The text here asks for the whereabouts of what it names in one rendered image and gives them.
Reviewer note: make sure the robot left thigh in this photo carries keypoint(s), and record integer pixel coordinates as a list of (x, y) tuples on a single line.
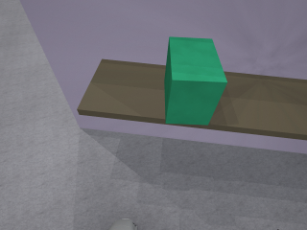
[(123, 224)]

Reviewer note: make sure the table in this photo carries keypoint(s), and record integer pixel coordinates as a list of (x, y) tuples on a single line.
[(250, 104)]

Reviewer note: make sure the carton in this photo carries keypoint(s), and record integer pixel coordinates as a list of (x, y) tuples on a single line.
[(194, 81)]

